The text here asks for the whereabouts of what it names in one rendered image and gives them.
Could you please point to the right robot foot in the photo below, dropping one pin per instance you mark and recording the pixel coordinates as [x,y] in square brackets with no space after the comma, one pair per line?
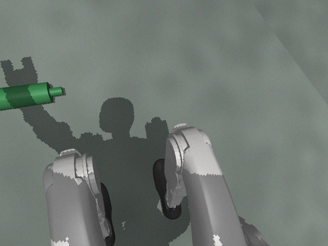
[161,184]

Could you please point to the right robot hand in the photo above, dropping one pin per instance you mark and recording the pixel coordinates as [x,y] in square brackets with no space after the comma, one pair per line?
[252,235]

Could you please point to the left robot foot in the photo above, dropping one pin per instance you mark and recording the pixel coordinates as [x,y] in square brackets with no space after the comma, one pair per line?
[109,240]

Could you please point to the bottle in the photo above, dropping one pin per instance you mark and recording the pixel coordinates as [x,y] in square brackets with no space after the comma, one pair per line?
[27,95]

